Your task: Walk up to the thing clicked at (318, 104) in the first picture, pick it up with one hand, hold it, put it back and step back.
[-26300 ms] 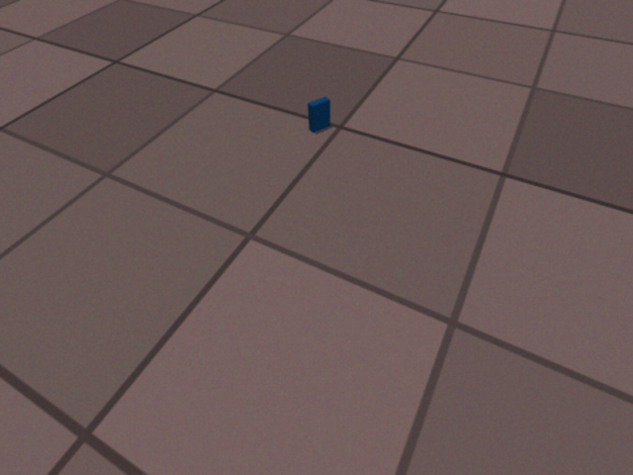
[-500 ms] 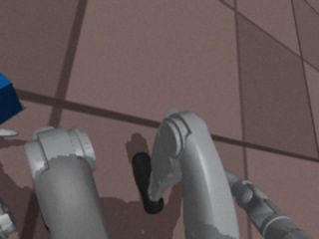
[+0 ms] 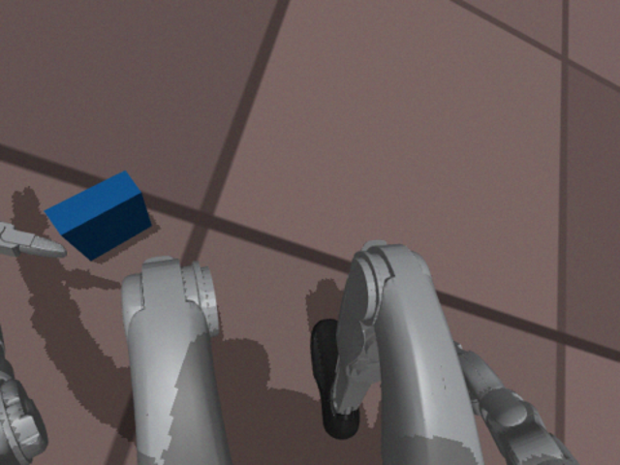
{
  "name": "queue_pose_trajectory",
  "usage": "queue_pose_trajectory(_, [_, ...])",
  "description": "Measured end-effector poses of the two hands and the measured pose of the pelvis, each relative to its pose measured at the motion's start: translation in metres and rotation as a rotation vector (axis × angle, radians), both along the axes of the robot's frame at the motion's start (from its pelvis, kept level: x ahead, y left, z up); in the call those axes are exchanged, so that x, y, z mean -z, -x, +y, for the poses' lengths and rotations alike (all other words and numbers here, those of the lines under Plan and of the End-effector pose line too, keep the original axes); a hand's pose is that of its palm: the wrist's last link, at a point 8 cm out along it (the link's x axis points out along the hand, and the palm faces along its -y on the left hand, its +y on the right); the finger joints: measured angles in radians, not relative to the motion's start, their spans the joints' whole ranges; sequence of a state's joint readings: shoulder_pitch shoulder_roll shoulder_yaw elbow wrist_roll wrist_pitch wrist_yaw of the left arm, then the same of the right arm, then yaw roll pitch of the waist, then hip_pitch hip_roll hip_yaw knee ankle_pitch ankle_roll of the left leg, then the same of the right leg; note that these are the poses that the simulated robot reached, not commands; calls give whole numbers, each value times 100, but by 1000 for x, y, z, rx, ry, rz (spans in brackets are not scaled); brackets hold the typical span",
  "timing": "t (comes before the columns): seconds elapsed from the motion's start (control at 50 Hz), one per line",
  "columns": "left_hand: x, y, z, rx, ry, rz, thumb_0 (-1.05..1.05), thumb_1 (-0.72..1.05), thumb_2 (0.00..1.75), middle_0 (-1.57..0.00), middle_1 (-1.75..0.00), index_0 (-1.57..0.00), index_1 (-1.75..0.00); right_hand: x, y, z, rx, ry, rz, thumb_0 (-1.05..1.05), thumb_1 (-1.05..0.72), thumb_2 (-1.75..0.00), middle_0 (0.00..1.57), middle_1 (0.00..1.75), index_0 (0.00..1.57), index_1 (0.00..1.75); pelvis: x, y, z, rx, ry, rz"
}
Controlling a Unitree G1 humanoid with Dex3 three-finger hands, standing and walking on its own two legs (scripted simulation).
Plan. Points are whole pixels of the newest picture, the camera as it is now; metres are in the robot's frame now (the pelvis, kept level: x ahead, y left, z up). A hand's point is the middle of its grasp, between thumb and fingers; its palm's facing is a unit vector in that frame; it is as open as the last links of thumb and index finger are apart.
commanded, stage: home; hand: left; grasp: from the side
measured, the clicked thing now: (106, 219) +0.41 +0.27 -0.24
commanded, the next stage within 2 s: none
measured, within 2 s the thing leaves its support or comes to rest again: neither
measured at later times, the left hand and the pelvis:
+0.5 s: hand out of the picture +0.28 +0.30 +0.08, palm faces +0.23 -0.87 -0.45, open 17.7 cm; pelvis +0.02 -0.02 +0.18, yaw +8 degrees
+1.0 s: hand out of the picture +0.25 +0.23 +0.29, palm faces +0.26 -0.90 -0.34, open 17.6 cm; pelvis +0.09 +0.00 +0.37, yaw +10 degrees
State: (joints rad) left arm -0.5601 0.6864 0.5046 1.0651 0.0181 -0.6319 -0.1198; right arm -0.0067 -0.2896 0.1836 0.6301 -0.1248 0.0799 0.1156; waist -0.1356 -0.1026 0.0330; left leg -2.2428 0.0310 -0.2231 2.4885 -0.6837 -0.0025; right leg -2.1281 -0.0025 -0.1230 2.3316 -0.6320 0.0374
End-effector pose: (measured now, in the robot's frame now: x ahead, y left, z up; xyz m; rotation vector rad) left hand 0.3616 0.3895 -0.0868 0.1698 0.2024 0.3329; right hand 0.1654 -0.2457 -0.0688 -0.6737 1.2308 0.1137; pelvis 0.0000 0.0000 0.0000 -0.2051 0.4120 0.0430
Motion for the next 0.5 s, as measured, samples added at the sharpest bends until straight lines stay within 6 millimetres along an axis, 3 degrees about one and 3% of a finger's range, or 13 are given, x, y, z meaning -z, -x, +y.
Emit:
queue_pose_trajectory(0.16, [-60,27,17,-58,-149,184,-2,-54,6,-6,-5,-5,-4,0,9,-9,173,-80,17,1,-92,-90,21,30,20,30,-29,-5,-6,-23,-51,99])
queue_pose_trajectory(0.26, [-100,56,2,-63,-196,307,-2,-55,5,-5,-5,-5,-5,-14,3,-9,239,-136,7,1,-91,-90,21,30,20,30,-61,-7,-11,-32,-84,144])
queue_pose_trajectory(0.36, [-139,83,-28,-53,-180,415,-2,-57,4,-5,-5,-5,-5,-52,-19,-5,253,-178,-56,1,-91,-90,20,30,20,30,-107,-11,-16,-41,-111,169])
queue_pose_trajectory(0.5, [-202,106,-57,-93,-122,500,-2,-59,3,-5,-5,-5,-4,-131,-65,1,236,-200,-219,1,-90,-90,20,30,20,30,-176,-24,-20,-59,-134,145])
